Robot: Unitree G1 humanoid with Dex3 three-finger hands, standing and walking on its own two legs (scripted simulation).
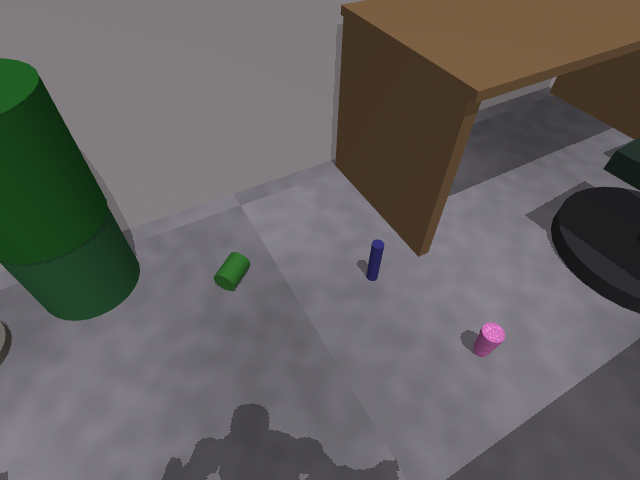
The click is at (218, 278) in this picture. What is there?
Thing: lying can
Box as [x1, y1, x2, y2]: [214, 252, 249, 290]
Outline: 237,252 232,252 214,276 214,280 221,287 228,290 232,290 235,287 249,266 248,260 243,255
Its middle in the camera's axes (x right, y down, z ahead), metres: -0.34 +0.11 +1.50
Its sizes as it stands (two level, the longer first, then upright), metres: 0.119 0.089 0.089
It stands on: the floor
